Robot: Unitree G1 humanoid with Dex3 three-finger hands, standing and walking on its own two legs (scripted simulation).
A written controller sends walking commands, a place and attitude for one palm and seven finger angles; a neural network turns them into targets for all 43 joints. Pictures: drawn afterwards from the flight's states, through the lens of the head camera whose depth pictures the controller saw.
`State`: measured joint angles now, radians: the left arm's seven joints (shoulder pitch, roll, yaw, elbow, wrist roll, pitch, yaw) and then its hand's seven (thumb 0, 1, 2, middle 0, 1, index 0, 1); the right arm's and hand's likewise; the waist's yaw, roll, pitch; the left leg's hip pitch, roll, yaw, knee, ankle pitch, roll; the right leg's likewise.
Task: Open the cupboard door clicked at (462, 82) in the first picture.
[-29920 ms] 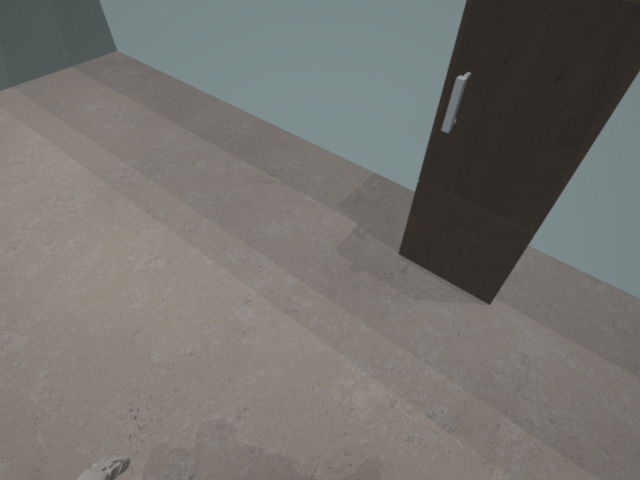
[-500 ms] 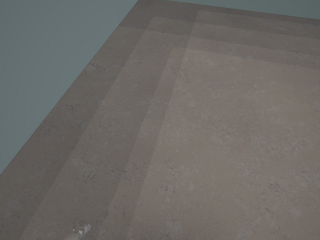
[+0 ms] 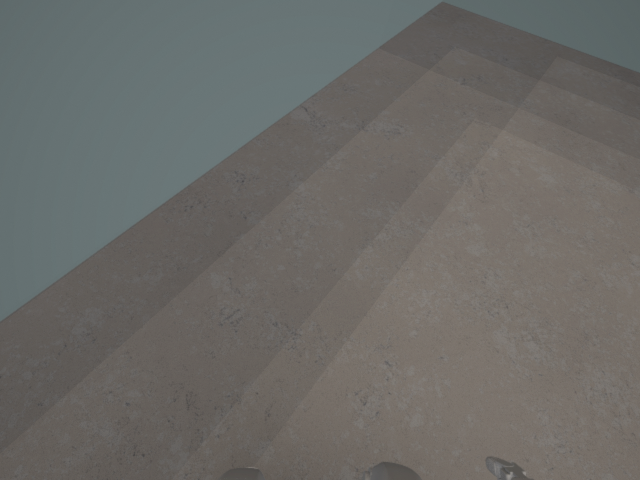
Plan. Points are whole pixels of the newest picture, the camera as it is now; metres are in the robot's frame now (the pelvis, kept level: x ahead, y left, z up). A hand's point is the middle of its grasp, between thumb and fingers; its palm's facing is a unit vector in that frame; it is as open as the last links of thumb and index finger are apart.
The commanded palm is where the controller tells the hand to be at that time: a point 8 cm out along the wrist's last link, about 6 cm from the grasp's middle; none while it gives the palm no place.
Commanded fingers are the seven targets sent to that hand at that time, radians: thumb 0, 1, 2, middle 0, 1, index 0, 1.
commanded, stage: turn to face it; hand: left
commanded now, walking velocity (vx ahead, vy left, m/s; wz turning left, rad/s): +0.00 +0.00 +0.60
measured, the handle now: out of the picture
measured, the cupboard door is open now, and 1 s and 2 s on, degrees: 45 45 45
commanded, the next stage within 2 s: none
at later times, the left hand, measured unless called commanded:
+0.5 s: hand out of the picture +0.02 +0.15 -0.16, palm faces +0.34 -0.92 -0.19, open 7.4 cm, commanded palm none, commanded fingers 0.00 0.90 0.90 -0.20 -0.30 -0.20 -0.30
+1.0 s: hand out of the picture +0.02 +0.14 -0.13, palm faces +0.56 -0.77 -0.31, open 7.4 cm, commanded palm none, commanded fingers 0.00 0.90 0.90 -0.20 -0.30 -0.20 -0.30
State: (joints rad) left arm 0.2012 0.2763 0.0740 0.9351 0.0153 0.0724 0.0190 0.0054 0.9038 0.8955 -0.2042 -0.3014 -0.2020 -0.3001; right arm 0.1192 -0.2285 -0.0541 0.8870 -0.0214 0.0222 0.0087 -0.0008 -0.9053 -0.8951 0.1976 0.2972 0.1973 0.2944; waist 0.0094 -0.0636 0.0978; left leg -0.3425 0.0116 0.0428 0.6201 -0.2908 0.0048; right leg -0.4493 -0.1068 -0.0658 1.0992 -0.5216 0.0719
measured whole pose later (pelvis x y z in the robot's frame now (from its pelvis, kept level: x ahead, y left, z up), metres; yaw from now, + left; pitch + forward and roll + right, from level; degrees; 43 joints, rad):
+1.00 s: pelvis +0.05 -0.09 +0.01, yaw +37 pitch +0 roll +1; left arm 0.15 0.21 0.04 0.85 0.02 0.02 0.02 0.00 0.90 0.90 -0.20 -0.30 -0.20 -0.30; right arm 0.18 -0.27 -0.10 0.94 -0.01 0.08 0.02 0.00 -0.90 -0.89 0.20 0.30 0.20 0.29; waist -0.03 0.04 0.11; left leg -0.49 -0.03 -0.05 1.05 -0.46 -0.04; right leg -0.26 -0.06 -0.09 0.57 -0.32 -0.01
